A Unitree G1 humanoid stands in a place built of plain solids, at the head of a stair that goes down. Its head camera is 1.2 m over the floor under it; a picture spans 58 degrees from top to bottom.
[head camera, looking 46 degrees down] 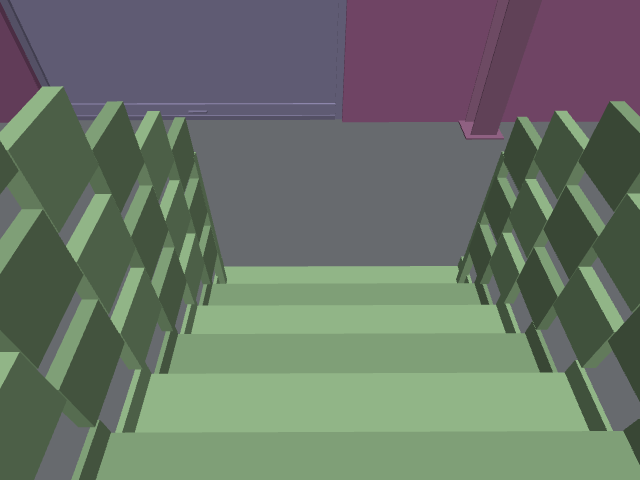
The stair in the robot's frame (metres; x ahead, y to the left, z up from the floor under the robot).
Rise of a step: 0.17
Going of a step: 0.28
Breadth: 1.62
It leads straight ahead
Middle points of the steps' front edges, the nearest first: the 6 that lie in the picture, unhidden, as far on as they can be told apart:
0.50 -0.15 -0.17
0.78 -0.14 -0.34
1.06 -0.14 -0.51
1.34 -0.14 -0.68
1.62 -0.14 -0.86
1.90 -0.14 -1.03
